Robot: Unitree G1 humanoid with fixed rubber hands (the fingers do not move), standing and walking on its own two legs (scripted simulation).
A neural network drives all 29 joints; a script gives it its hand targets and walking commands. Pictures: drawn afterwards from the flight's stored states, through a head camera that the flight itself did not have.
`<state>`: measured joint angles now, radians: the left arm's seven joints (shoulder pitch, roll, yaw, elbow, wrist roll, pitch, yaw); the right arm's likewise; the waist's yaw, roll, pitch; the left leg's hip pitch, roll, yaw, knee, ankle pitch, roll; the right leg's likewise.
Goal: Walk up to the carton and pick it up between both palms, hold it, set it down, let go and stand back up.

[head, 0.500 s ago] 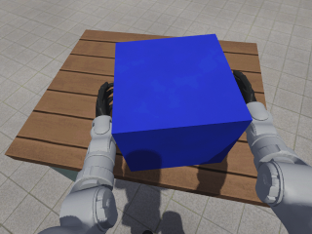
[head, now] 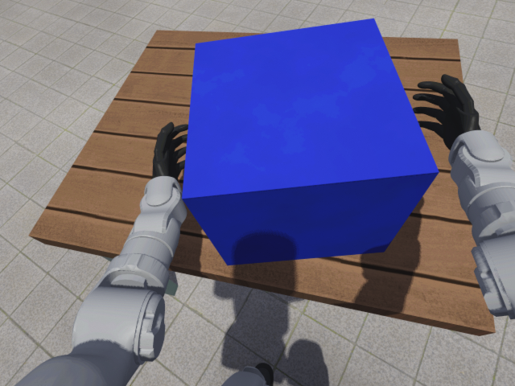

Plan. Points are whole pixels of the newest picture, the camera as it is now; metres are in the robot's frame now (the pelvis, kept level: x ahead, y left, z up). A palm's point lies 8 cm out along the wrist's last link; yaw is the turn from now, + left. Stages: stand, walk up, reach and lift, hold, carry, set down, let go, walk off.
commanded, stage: set down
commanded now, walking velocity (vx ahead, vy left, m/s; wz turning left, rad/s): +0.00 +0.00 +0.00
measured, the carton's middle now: (294, 152) +0.46 +0.08 +0.03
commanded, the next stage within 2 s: none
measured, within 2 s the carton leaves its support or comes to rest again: neither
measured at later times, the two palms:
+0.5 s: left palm (136, 120) +0.39 +0.28 +0.16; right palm out of the picture +0.52 -0.17 +0.18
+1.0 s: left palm (111, 124) +0.35 +0.28 +0.19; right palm out of the picture +0.48 -0.18 +0.20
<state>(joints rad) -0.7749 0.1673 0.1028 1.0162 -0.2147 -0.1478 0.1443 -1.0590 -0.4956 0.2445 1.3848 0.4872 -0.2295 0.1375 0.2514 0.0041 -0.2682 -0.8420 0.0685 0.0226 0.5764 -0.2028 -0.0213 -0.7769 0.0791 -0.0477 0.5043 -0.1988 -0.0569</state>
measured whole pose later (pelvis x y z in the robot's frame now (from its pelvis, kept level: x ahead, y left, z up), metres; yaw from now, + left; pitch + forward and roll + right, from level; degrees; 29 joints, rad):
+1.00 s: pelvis -0.01 -0.01 +0.03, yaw +2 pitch +11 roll +0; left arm -0.75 0.22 0.24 0.38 -0.15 0.58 0.16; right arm -0.99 -0.61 0.11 0.98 0.48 0.26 0.18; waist 0.17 0.00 -0.11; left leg -0.42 0.04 0.01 0.34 -0.10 -0.02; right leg -0.37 0.06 -0.06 0.31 -0.13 -0.06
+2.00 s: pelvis +0.00 -0.01 +0.03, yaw +2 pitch +5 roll +0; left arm -0.15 0.09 0.17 0.06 -0.08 0.34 0.18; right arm -0.32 -0.53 0.06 0.59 0.44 -0.01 0.22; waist 0.09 -0.01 -0.04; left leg -0.29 0.04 0.03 0.35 -0.14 -0.03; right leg -0.26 0.06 -0.04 0.35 -0.18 -0.07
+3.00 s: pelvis +0.01 +0.00 +0.02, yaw -1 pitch +0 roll +0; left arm 0.22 0.02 0.04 0.25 0.01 -0.11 0.24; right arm 0.06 -0.47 0.16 0.78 0.50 -0.46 0.29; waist 0.06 -0.03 -0.02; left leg -0.25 0.04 0.07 0.51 -0.26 -0.01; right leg -0.23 0.05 0.00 0.50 -0.28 -0.05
